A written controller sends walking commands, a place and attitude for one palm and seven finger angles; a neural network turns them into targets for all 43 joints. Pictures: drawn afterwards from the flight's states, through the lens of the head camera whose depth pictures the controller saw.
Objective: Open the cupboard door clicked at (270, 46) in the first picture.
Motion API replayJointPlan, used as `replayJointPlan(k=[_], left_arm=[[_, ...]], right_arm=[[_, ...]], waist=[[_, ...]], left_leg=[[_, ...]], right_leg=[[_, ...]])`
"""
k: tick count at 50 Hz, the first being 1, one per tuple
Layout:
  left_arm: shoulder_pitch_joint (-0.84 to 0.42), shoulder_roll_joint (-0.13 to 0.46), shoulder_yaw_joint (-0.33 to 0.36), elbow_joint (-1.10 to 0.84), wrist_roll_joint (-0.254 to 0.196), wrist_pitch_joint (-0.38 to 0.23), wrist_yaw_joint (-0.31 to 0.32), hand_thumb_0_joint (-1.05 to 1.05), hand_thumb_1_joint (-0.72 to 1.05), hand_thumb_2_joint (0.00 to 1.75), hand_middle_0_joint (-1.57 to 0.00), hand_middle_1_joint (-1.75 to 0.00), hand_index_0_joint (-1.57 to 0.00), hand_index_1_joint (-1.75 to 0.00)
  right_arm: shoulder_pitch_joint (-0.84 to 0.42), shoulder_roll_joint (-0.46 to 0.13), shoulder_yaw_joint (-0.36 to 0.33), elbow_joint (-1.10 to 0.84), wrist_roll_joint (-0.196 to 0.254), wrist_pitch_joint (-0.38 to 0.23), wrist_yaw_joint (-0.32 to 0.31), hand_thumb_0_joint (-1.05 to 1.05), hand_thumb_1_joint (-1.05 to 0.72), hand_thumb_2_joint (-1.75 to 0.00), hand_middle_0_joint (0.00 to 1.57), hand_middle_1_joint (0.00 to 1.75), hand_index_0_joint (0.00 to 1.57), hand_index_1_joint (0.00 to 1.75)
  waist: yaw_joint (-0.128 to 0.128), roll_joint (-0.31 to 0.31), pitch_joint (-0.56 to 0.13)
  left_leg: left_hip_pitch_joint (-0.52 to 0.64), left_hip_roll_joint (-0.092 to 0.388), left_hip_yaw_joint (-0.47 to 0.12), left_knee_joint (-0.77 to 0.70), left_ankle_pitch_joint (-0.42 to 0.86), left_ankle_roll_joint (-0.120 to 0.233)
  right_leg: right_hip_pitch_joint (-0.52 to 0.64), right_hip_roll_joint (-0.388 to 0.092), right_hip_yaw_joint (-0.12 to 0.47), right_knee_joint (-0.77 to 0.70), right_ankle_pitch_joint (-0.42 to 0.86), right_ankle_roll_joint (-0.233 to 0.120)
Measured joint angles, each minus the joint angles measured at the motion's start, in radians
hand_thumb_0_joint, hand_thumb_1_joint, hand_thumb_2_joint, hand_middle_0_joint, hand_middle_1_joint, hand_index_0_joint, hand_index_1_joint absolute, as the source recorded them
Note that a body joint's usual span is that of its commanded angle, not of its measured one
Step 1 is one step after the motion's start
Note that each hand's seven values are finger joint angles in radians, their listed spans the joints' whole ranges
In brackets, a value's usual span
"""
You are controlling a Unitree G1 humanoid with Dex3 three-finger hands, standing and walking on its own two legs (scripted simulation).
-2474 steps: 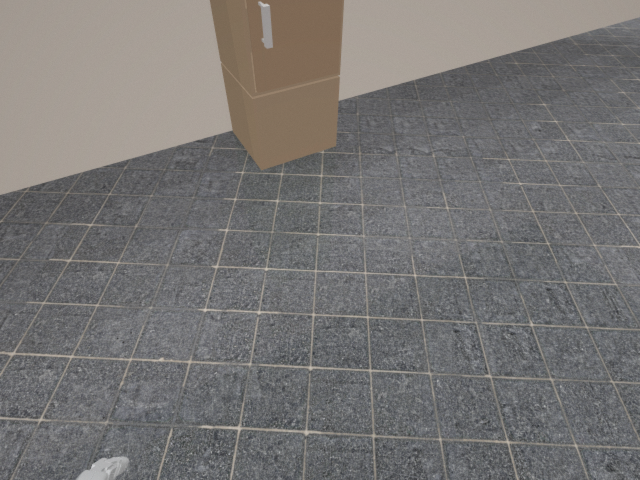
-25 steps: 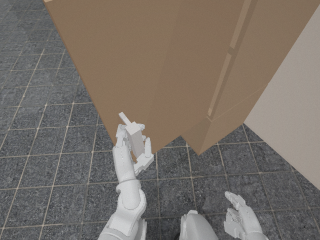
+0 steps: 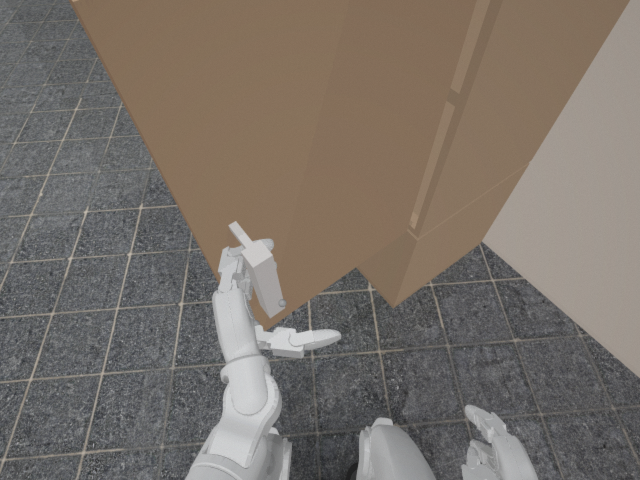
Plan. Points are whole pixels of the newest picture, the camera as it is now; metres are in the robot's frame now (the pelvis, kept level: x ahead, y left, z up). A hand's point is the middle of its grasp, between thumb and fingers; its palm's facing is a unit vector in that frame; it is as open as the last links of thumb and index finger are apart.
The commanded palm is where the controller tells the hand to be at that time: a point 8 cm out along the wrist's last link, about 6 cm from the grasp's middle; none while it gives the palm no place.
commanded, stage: open thumb and fingers to let go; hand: left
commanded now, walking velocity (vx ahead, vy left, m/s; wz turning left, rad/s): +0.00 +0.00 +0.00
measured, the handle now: (256, 270) +0.37 +0.09 +0.03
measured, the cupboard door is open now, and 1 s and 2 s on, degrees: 91 93 93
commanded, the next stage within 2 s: slide the hand sideways off the handle in 0.22 s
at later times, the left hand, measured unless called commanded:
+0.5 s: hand (274, 330) +0.29 +0.06 +0.02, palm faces -0.20 -0.98 -0.09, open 16.0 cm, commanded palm +0.28 +0.10 +0.02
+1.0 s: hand (251, 358) +0.26 +0.09 +0.02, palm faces -0.15 -0.99 -0.01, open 16.3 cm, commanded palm +0.24 +0.14 +0.02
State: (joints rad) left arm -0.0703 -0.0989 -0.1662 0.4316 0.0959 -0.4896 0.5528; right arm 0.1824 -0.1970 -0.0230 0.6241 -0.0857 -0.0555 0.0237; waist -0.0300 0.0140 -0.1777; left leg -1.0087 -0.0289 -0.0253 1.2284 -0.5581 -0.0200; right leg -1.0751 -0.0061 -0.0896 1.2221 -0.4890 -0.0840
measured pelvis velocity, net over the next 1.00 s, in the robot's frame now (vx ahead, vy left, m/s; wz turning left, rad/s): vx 0.00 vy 0.03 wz -0.01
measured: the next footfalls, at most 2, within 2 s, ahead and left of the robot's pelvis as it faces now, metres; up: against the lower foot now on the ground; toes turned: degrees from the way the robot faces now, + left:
none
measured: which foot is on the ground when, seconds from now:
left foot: down 0.00-1.00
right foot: down 0.00-1.00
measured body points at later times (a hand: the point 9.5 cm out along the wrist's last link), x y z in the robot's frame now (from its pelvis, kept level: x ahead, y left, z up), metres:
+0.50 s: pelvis -0.01 +0.02 -0.01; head +0.08 +0.01 +0.43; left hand +0.30 +0.12 +0.03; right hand +0.16 -0.21 -0.12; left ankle +0.02 +0.13 -0.63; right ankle +0.05 -0.07 -0.63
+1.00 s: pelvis +0.00 +0.03 -0.01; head +0.09 +0.02 +0.43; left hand +0.26 +0.14 +0.03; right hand +0.18 -0.19 -0.11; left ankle +0.02 +0.13 -0.63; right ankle +0.05 -0.07 -0.63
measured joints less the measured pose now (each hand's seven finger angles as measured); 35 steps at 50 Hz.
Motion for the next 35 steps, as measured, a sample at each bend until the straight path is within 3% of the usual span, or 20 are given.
replayJointPlan(k=[10,17,19,21,24,26,28,30,35], left_arm=[[-0.001,-0.019,-0.035,0.005,0.032,0.003,0.023,-0.01,-0.49,0.31,-0.25,-0.73,-0.26,-0.73],[-0.016,-0.017,-0.046,0.014,0.034,0.012,0.023,-0.01,-0.5,0.3,-0.35,-0.59,-0.34,-0.62],[-0.004,0.011,-0.045,0.001,0.043,0.005,-0.039,-0.01,-0.5,0.3,-0.35,-0.56,-0.32,-0.58],[0.008,0.073,-0.048,-0.019,0.032,-0.014,-0.178,-0.01,-0.5,0.3,-0.32,-0.51,-0.27,-0.53],[0.013,0.17,-0.068,-0.056,-0.048,-0.017,-0.404,-0.01,-0.5,0.3,-0.26,-0.43,-0.2,-0.45],[0.01,0.19,-0.076,-0.073,-0.119,0.004,-0.499,-0.01,-0.5,0.3,-0.23,-0.39,-0.17,-0.41],[0.014,0.176,-0.073,-0.087,-0.167,0.033,-0.536,-0.01,-0.5,0.3,-0.21,-0.37,-0.16,-0.38],[0.028,0.148,-0.065,-0.105,-0.181,0.053,-0.527,-0.01,-0.51,0.3,-0.19,-0.34,-0.15,-0.35],[0.082,0.115,-0.066,-0.16,-0.128,0.047,-0.479,-0.01,-0.5,0.3,-0.14,-0.31,-0.17,-0.33]], right_arm=[[-0.014,0.013,0.011,-0.014,-0.007,-0.006,0.005,0.01,-0.91,-0.9,0.2,0.3,0.2,0.3],[-0.028,0.021,0.021,-0.016,-0.01,-0.006,0.005,0.01,-0.91,-0.9,0.2,0.3,0.21,0.3],[-0.027,0.019,0.028,-0.024,-0.005,-0.001,0.008,0.01,-0.91,-0.9,0.2,0.3,0.21,0.3],[-0.017,0.013,0.028,-0.04,0.008,0.007,0.006,0.01,-0.91,-0.9,0.2,0.3,0.21,0.3],[-0.001,-0.007,0.026,-0.065,0.04,0.018,0.0,0.01,-0.91,-0.9,0.2,0.3,0.21,0.3],[0.007,-0.021,0.026,-0.079,0.062,0.023,-0.007,0.01,-0.91,-0.9,0.2,0.3,0.21,0.3],[0.017,-0.033,0.025,-0.093,0.074,0.027,-0.011,0.01,-0.91,-0.9,0.2,0.3,0.21,0.3],[0.027,-0.039,0.022,-0.107,0.077,0.029,-0.009,0.01,-0.91,-0.9,0.2,0.3,0.21,0.3],[0.043,-0.039,0.017,-0.138,0.067,0.036,0.01,0.01,-0.91,-0.9,0.2,0.3,0.2,0.3]], waist=[[0.004,0.002,-0.002],[0.012,0.004,-0.001],[0.008,0.003,0.001],[0.008,0.003,0.005],[0.011,0.016,0.017],[0.013,0.024,0.028],[0.014,0.028,0.032],[0.013,0.027,0.027],[0.006,0.014,0.011]], left_leg=[[-0.008,-0.001,0.005,0.016,-0.007,0.013],[-0.014,-0.005,0.007,0.024,-0.007,0.019],[-0.018,-0.01,0.006,0.028,-0.006,0.022],[-0.023,-0.014,0.004,0.039,-0.009,0.025],[-0.024,-0.017,-0.001,0.058,-0.016,0.029],[-0.018,-0.017,0.0,0.061,-0.017,0.033],[-0.014,-0.017,0.006,0.057,-0.015,0.038],[-0.015,-0.019,0.014,0.052,-0.012,0.043],[-0.032,-0.019,0.033,0.062,-0.02,0.051]], right_leg=[[-0.004,-0.001,0.005,0.006,0.0,0.011],[-0.007,-0.005,0.006,0.009,0.002,0.018],[-0.01,-0.009,0.006,0.015,0.001,0.02],[-0.013,-0.014,0.003,0.025,-0.003,0.02],[-0.008,-0.017,-0.002,0.036,-0.009,0.024],[0.0,-0.017,-0.001,0.034,-0.007,0.029],[0.004,-0.018,0.005,0.029,-0.003,0.034],[-0.001,-0.019,0.014,0.027,0.0,0.039],[-0.026,-0.018,0.032,0.043,-0.004,0.046]])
